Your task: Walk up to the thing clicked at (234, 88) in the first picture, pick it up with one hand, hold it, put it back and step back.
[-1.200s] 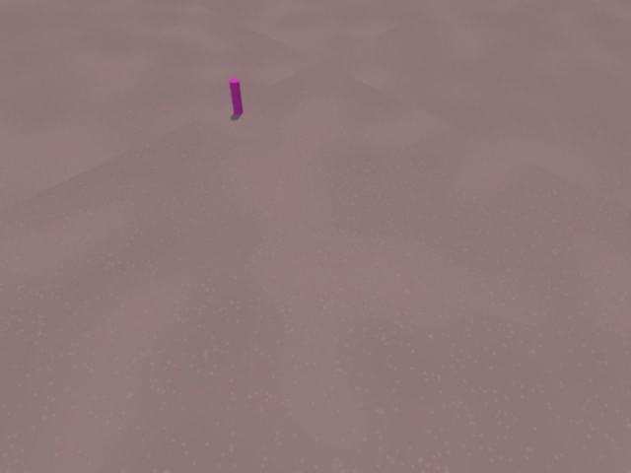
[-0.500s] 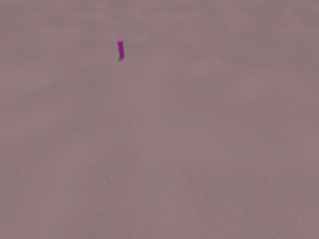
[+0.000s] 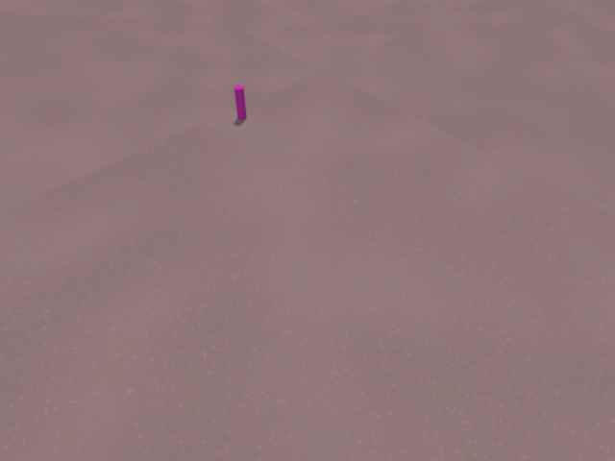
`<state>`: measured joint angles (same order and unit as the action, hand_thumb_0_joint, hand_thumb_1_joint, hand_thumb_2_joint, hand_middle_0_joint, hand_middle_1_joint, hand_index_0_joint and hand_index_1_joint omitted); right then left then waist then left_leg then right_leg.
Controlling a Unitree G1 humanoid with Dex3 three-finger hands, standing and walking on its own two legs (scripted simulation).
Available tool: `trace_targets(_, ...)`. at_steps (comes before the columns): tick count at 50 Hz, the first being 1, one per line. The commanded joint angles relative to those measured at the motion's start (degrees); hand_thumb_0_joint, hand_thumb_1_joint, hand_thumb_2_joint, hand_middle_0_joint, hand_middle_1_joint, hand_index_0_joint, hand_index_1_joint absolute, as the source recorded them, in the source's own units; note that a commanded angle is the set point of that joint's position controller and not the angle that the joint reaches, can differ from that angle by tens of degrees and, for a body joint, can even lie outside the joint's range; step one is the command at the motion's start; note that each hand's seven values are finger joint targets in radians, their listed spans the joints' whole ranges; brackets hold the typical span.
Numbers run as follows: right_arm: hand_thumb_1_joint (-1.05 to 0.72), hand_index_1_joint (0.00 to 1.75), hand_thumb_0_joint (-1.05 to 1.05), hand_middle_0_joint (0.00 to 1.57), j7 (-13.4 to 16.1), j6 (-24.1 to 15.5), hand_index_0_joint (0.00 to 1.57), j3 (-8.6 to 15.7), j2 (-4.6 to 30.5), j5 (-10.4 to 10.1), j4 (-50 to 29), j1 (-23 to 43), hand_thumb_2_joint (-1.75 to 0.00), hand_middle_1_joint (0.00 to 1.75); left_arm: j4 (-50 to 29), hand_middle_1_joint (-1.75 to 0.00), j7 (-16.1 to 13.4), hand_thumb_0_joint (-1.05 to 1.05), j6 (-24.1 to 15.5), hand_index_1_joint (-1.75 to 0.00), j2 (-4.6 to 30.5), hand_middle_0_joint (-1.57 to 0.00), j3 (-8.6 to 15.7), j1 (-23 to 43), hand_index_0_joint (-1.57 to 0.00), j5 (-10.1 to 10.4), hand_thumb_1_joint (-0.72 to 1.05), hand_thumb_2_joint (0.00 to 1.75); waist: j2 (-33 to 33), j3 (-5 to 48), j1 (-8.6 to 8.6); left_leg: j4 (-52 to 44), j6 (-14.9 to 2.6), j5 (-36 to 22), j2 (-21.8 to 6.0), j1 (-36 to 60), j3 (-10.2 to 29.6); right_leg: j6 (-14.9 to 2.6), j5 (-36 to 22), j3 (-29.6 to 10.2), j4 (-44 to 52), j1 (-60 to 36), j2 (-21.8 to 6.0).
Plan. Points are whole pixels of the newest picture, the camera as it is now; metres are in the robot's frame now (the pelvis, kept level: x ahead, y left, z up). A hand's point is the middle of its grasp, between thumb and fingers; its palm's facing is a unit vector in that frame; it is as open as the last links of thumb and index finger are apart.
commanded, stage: walk up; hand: left
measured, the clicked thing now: (240, 103) +2.05 +0.41 -0.68
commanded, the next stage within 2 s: none
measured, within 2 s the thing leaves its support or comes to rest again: neither
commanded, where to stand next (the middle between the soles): +1.70 +0.20 m, yaw +7 degrees
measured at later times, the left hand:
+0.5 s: hand (66, 398) +0.24 +0.38 -0.15, palm faces +0.02 -0.94 -0.33, open 7.4 cm
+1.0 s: hand (138, 263) +0.49 +0.34 -0.14, palm faces +0.11 -0.93 -0.34, open 7.4 cm
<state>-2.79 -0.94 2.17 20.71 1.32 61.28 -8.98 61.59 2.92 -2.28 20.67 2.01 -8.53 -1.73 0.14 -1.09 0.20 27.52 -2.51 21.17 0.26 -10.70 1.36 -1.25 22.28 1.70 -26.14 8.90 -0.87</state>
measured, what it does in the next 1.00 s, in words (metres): walks ahead: left foot, then right foot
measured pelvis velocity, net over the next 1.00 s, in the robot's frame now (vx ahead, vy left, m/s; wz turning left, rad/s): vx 0.47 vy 0.07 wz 0.13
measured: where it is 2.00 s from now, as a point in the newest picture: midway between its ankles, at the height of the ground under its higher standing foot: (271, 252)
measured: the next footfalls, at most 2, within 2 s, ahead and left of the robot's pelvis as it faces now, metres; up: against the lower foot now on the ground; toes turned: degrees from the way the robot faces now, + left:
left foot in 0.24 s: +0.17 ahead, +0.20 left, +0.00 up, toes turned +9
right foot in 0.72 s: +0.51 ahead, -0.05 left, +0.00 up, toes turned +0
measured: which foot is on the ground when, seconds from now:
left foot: down 0.00-0.02, up 0.04-0.22, down 0.24-0.74, up 0.76-1.00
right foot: down 0.00-0.26, up 0.28-0.70, down 0.72-1.00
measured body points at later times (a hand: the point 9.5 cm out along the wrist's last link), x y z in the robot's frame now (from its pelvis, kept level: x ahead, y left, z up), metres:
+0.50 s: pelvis +0.17 +0.08 +0.00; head +0.17 +0.11 +0.45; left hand +0.24 +0.42 -0.12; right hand +0.24 -0.24 -0.10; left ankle +0.13 +0.19 -0.74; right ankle +0.28 -0.06 -0.69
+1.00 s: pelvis +0.47 +0.07 +0.00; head +0.49 +0.07 +0.45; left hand +0.49 +0.39 -0.11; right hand +0.62 -0.24 -0.11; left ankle +0.57 +0.23 -0.70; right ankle +0.47 -0.05 -0.74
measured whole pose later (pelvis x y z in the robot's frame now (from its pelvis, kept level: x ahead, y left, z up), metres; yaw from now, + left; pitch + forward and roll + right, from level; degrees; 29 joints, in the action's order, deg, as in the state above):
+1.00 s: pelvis +0.47 +0.07 +0.00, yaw +7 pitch -2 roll -2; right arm -5.2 -3.4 4.0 25.1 1.2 51.1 -12.5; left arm 52.6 4.5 -5.7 22.4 2.9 -15.7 -0.8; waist 2.7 -3.2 2.0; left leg 46.7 0.3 12.3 -6.6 -31.6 -0.7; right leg -1.5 14.4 7.6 -23.2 7.3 -1.0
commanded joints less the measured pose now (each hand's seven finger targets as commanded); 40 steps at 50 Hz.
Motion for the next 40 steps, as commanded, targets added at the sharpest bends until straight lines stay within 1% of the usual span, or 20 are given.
trace_targets(1,-0.9,0.3,0.0,0.2,-1.1,-2.5,0.2,3.8,11.7,0.6,-11.3,14.6,-0.9,0.3,-4.2,-0.3,-0.6,0.0,-2.8,-0.3,21.4,-0.2,6.2,-7.6,-0.2,-0.5,0.9,0.9,-11.2,-3.8,8.45,20.1,0.53,5.6,-1.9,-34.7,-1.7,-12.56,22.3,-29.3,20.1,-14.7,-23.2)
trace_targets(2,-0.9,0.3,0.0,0.2,-1.0,-2.7,0.2,4.1,13.1,0.6,-11.6,13.6,-0.9,0.3,-6.1,-0.3,-0.9,0.0,-3.3,-0.3,23.2,-0.2,6.5,-5.8,-0.2,-0.6,0.9,0.9,-7.7,-3.7,7.25,23.4,1.27,5.8,-5.4,-36.2,2.9,-15.12,20.1,-32.6,22.1,-15.3,-27.7)
trace_targets(5,-0.9,0.3,0.0,0.2,-2.7,-2.7,0.2,5.4,16.0,-0.2,-10.5,7.3,-0.9,0.3,-9.3,-0.3,-0.7,0.0,-3.6,-0.3,22.0,-0.2,6.2,1.6,-0.2,-0.7,0.9,0.9,-7.4,-3.5,1.62,18.9,1.55,4.8,-8.7,-26.0,3.7,-11.79,19.7,-19.7,20.6,-7.7,-20.9)
trace_targets(9,-0.9,0.3,0.0,0.2,-3.7,-2.5,0.2,6.1,14.9,0.1,-9.8,3.3,-0.9,0.3,-10.9,-0.3,0.2,0.0,-3.3,-0.3,22.5,-0.2,5.8,4.1,-0.2,-0.5,0.9,0.9,-8.4,-3.4,-0.85,8.6,2.31,-3.0,-6.2,-10.3,-3.1,-8.55,11.2,-5.6,16.3,2.3,-15.1)
trace_targets(11,-0.9,0.3,0.0,0.2,-3.2,-2.7,0.2,7.0,15.2,0.1,-6.9,-4.5,-0.9,0.3,-10.8,-0.3,0.8,0.0,-2.7,-0.3,20.6,-0.2,5.2,4.4,-0.2,0.0,0.9,0.9,-1.6,-0.8,-4.7,2.6,2.09,-10.2,-2.0,6.3,-8.7,-6.68,8.8,2.0,6.0,11.0,-10.5)
trace_targets(12,-0.9,0.3,0.0,0.2,-2.3,-2.9,0.2,8.1,17.0,0.4,-4.9,-11.2,-0.9,0.3,-10.6,-0.3,0.9,0.0,-2.3,-0.3,18.1,-0.2,4.4,2.9,-0.2,-0.4,0.9,0.9,4.7,3.0,-7.75,3.5,0.65,-6.3,-0.5,18.1,-8.4,-5.63,3.7,5.0,-6.8,17.8,-8.2)
trace_targets(13,-0.9,0.3,0.0,0.2,-1.2,-3.1,0.2,9.6,21.4,1.2,-3.3,-19.0,-0.9,0.3,-11.1,-0.3,1.1,0.0,-2.1,-0.3,13.8,-0.2,2.9,1.5,-0.2,0.0,0.9,0.9,17.4,5.5,-11.39,-3.4,-2.83,10.8,-6.1,27.3,4.5,-3.89,3.3,8.5,-29.2,29.1,-2.7)
trace_targets(14,-0.9,0.3,0.0,0.2,-0.7,-4.0,0.2,9.8,27.6,0.8,-5.9,-18.9,-0.9,0.3,-13.5,-0.3,0.8,0.0,-2.4,-0.3,12.4,-0.2,2.3,3.8,-0.2,1.0,0.9,0.9,23.3,4.0,-10.92,-19.9,-9.06,29.6,-21.8,22.8,38.9,-2.31,11.5,1.3,-41.6,39.2,3.6)
trace_targets(15,-0.9,0.3,0.0,0.2,-0.8,-3.8,0.2,9.9,28.6,-1.4,-8.1,-12.8,-0.9,0.3,-13.8,-0.3,0.3,0.0,-2.7,-0.3,17.9,-0.2,2.6,7.3,-0.2,0.4,0.9,0.9,11.7,-0.2,-8.54,-23.0,-14.25,31.7,-26.7,13.3,45.1,-2.59,8.4,-7.2,-43.2,35.7,-2.2)
trace_targets(16,-0.9,0.3,0.0,0.2,-0.5,-4.1,0.2,8.9,25.4,-1.5,-9.0,-8.8,-0.9,0.3,-12.2,-0.3,0.4,0.0,-2.7,-0.3,19.7,-0.2,2.8,5.2,-0.2,1.3,0.9,0.9,3.3,-1.5,-4.99,-18.3,-11.98,24.3,-23.3,12.0,32.9,-2.34,2.0,-8.6,-42.6,35.6,-4.7)
trace_targets(17,-0.9,0.3,0.0,0.2,-0.2,-4.5,0.2,7.6,22.6,-1.4,-10.1,-5.5,-0.9,0.3,-10.0,-0.3,0.8,0.0,-2.6,-0.3,19.1,-0.2,3.0,1.2,-0.2,2.0,0.9,0.9,3.4,-1.4,-2.71,-16.6,-10.29,18.0,-19.8,10.4,24.9,-1.45,-1.7,-7.4,-39.7,33.5,-6.2)
trace_targets(20,-0.9,0.3,0.0,0.2,-0.3,-5.3,0.2,6.1,19.7,-1.5,-11.0,-3.2,-0.9,0.3,-8.2,-0.3,2.1,0.0,-1.9,-0.3,19.2,-0.2,3.9,-2.6,-0.2,1.4,0.9,0.9,6.2,-2.8,-0.2,-19.4,-8.93,10.6,-16.3,2.2,12.4,1.3,-6.7,-4.2,-30.2,25.8,-8.0)
trace_targets(25,-0.9,0.3,0.0,0.2,-0.5,-6.4,0.2,6.2,20.2,-1.5,-11.7,-5.6,-0.9,0.3,-11.7,-0.3,3.5,0.0,-1.6,-0.3,17.2,-0.2,4.1,4.5,-0.2,1.0,0.9,0.9,7.7,-6.4,-1.83,-21.7,-9.99,5.9,-15.7,2.8,7.7,1.75,-13.7,-2.5,-16.7,26.3,-8.6)
trace_targets(30,-0.9,0.3,0.0,0.2,-0.2,-6.4,0.2,6.3,20.0,-1.5,-12.0,-7.7,-0.9,0.3,-13.2,-0.3,3.6,0.0,-2.0,-0.3,14.7,-0.2,4.0,9.5,-0.2,1.4,0.9,0.9,5.1,-4.7,-1.79,-18.3,-8.07,-11.6,-14.8,4.2,2.3,0.03,-21.4,0.3,-7.9,18.5,-6.5)
trace_targets(33,-0.9,0.3,0.0,0.2,0.6,-5.8,0.2,6.4,19.7,-0.8,-12.3,-8.1,-0.9,0.3,-12.2,-0.3,3.2,0.0,-2.0,-0.3,14.1,-0.2,4.3,6.3,-0.2,1.6,0.9,0.9,4.7,-1.4,-0.01,-8.5,-6.62,-25.1,-13.4,6.0,-1.2,-1.16,-16.2,4.0,-5.9,10.1,-3.2)
trace_targets(35,-0.9,0.3,0.0,0.2,0.7,-5.4,0.2,5.4,17.3,-0.2,-13.0,-9.2,-0.9,0.3,-8.2,-0.3,2.0,0.0,-2.3,-0.3,16.5,-0.2,6.2,-7.5,-0.2,1.6,0.9,0.9,-3.1,7.2,6.57,16.1,-3.8,-30.6,-8.1,-0.6,-5.7,-3.0,-11.2,6.2,-3.5,-11.5,-0.1)
trace_targets(36,-0.9,0.3,0.0,0.2,0.7,-5.3,0.2,4.0,13.1,-0.6,-13.6,-12.8,-0.9,0.3,-7.3,-0.3,0.9,0.0,-2.7,-0.3,21.1,-0.2,7.9,-15.6,-0.2,0.8,0.9,0.9,-13.9,12.3,9.12,34.6,-1.91,-15.7,-3.6,-13.6,-6.8,-4.86,3.7,-8.0,-0.8,-23.5,-9.4)
trace_targets(37,-0.9,0.3,0.0,0.2,0.9,-5.6,0.2,3.7,13.1,-2.2,-15.0,-13.6,-0.9,0.3,-8.3,-0.3,0.6,0.0,-3.3,-0.3,26.1,-0.2,8.4,-17.0,-0.2,1.5,0.9,0.9,-19.8,13.8,8.13,45.0,-0.45,7.4,2.8,-29.3,-4.1,-11.53,10.2,-39.6,11.7,-30.6,-25.7)
trace_targets(38,-0.9,0.3,0.0,0.2,1.4,-5.5,0.2,4.5,17.7,-1.5,-14.1,-7.9,-0.9,0.3,-10.0,-0.3,0.3,0.0,-3.4,-0.3,25.5,-0.2,8.0,-12.7,-0.2,2.2,0.9,0.9,-10.4,9.2,8.27,49.7,-0.77,6.7,-1.9,-30.2,2.9,-14.36,13.7,-41.4,13.8,-21.6,-26.6)
trace_targets(40,-0.9,0.3,0.0,0.2,0.6,-5.3,0.2,4.5,16.9,-2.2,-12.4,-7.3,-0.9,0.3,-11.5,-0.3,-0.1,0.0,-3.9,-0.3,20.8,-0.2,6.5,-5.2,-0.2,2.4,0.9,0.9,-5.3,2.4,3.73,44.1,-1.15,-3.9,-5.2,-25.5,4.4,-11.03,4.9,-22.3,13.0,-8.9,-18.6)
